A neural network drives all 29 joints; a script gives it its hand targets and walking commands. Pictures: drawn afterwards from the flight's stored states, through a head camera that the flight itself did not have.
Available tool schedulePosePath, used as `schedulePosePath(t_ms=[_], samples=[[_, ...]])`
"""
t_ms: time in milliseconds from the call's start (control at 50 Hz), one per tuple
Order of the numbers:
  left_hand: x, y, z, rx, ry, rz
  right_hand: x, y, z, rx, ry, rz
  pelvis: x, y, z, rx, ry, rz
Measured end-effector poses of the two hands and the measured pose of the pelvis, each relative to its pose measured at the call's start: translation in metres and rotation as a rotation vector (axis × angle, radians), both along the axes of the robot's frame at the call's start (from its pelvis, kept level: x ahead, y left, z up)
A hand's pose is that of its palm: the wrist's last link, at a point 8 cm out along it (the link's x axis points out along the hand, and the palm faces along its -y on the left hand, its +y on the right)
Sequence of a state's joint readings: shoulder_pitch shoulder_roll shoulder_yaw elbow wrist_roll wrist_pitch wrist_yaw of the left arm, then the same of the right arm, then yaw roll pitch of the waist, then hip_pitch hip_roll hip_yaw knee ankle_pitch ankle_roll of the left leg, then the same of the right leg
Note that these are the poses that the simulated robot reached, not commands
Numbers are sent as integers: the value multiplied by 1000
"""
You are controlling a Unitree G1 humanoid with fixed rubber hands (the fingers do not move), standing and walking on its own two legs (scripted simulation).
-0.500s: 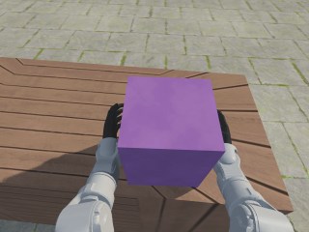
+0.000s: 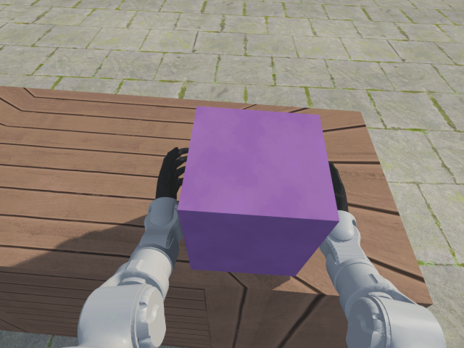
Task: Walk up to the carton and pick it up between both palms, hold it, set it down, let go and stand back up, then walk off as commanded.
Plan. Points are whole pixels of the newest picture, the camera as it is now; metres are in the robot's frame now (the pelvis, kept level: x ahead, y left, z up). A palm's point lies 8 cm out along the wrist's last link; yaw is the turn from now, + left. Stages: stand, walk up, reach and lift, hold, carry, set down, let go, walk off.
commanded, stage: reach and lift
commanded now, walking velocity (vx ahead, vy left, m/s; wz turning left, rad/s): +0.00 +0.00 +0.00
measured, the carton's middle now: (250, 198) +0.40 +0.02 +0.05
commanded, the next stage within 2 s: none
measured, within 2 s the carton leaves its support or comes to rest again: neither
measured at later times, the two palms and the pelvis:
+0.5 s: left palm (159, 156) +0.40 +0.17 +0.14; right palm (341, 179) +0.40 -0.13 +0.12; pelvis +0.02 +0.01 +0.00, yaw +1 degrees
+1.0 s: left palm (155, 147) +0.37 +0.16 +0.19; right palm (366, 179) +0.36 -0.14 +0.17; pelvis -0.01 +0.01 +0.00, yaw +1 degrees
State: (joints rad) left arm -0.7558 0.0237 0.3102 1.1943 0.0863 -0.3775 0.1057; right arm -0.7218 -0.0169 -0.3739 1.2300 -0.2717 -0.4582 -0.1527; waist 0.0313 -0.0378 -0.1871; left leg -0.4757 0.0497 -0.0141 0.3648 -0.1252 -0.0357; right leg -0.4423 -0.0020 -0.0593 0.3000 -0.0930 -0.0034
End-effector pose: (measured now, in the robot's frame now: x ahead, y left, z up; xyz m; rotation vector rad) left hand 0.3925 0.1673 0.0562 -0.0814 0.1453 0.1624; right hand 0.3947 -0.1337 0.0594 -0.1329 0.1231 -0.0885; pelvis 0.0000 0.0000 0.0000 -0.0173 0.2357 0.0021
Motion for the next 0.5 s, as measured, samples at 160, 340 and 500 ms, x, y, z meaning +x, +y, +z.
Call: schedulePosePath(t_ms=[160,340,500], samples=[[6,-3,5,-6,12,-5,3,-2,4,10,14,-10,4,2,-1,-4,-3,0],[8,-2,30,18,6,-8,6,-1,24,49,12,-9,13,6,0,-13,-59,11],[8,6,83,73,6,-13,4,6,62,80,18,-10,15,8,3,-10,-178,14]])
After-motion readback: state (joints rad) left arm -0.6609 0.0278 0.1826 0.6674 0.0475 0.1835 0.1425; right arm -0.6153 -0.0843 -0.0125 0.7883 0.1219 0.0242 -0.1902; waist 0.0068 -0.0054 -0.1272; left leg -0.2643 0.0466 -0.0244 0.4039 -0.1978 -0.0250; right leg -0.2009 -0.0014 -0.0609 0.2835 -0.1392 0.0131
